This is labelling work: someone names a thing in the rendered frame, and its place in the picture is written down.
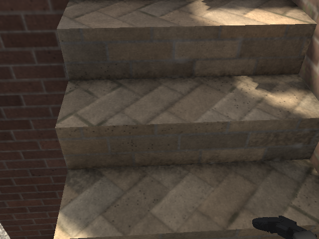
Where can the robot right hand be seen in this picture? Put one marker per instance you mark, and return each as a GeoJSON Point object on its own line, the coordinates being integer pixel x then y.
{"type": "Point", "coordinates": [283, 226]}

